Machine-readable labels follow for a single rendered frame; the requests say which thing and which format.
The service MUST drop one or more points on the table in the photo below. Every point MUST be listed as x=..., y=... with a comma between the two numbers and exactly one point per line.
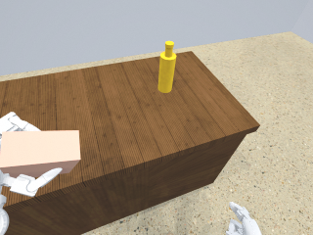
x=139, y=147

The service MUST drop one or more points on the robot left hand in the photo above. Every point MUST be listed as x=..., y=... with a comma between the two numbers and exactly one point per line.
x=23, y=184

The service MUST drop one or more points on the robot left forearm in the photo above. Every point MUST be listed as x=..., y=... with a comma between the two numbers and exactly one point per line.
x=4, y=218

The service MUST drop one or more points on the robot right hand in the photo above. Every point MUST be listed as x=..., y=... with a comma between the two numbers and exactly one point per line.
x=248, y=226

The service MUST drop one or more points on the sponge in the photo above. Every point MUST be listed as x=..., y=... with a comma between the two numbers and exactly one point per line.
x=34, y=153

